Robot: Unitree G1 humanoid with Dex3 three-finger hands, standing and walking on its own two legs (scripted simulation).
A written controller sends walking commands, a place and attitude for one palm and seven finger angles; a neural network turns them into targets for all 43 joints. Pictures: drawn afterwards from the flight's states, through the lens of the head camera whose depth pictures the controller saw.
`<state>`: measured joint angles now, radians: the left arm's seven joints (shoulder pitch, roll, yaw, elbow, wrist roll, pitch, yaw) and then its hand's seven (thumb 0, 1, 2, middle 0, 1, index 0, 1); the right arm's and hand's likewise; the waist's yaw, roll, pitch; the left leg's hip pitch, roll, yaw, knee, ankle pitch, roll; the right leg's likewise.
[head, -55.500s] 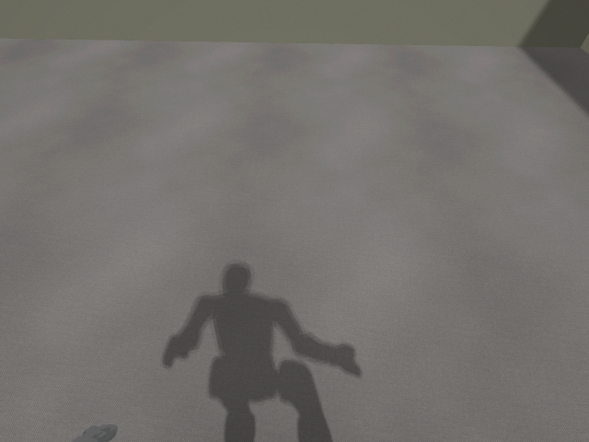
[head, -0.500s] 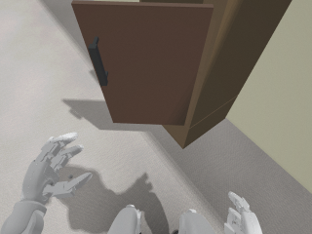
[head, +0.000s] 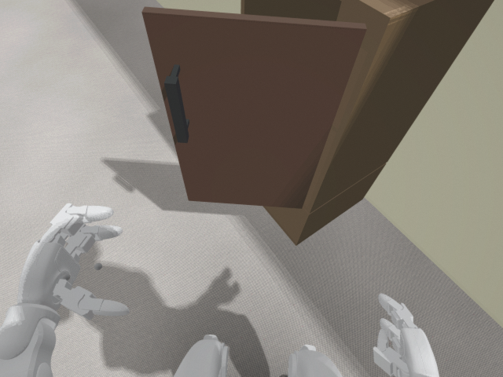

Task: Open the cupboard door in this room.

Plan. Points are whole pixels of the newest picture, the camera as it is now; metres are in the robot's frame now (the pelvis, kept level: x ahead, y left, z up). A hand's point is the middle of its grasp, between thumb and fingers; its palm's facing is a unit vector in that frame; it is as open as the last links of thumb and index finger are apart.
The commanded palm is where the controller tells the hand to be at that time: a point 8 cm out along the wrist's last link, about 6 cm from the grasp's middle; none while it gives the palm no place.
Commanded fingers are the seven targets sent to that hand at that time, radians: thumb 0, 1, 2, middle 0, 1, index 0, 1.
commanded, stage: raise the hand with hooked fingers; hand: left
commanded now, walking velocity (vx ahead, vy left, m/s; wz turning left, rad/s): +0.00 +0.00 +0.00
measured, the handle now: (179, 105) +0.60 +0.20 +0.03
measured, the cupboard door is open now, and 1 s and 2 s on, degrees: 51 51 51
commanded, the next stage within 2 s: move the hooked fingers beside the handle in 0.84 s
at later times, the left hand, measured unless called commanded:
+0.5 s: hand (82, 233) +0.30 +0.27 +0.05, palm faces +0.01 -1.00 -0.05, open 14.0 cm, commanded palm +0.27 +0.32 +0.05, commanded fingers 0.00 -0.50 0.30 -0.30 -1.20 -0.30 -1.20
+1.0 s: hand (88, 238) +0.29 +0.26 +0.05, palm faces +0.02 -1.00 -0.04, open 14.0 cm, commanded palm +0.28 +0.31 +0.05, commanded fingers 0.00 -0.50 0.30 -0.30 -1.20 -0.30 -1.20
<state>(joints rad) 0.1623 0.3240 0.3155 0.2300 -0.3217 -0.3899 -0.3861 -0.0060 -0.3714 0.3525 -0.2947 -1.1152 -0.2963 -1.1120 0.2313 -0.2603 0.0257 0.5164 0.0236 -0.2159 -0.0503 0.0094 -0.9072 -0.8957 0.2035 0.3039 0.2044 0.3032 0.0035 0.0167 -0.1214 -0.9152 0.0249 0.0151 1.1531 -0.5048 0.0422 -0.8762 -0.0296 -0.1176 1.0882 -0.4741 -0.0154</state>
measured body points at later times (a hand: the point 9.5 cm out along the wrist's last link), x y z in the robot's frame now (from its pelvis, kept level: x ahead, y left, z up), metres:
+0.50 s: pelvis +0.01 +0.00 +0.00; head +0.09 +0.02 +0.45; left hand +0.29 +0.33 +0.06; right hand +0.15 -0.26 -0.08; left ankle +0.03 +0.09 -0.65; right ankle +0.03 -0.12 -0.65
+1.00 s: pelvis +0.01 -0.01 +0.00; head +0.09 +0.01 +0.45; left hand +0.29 +0.32 +0.05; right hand +0.17 -0.25 -0.08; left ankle +0.03 +0.09 -0.65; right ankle +0.03 -0.12 -0.65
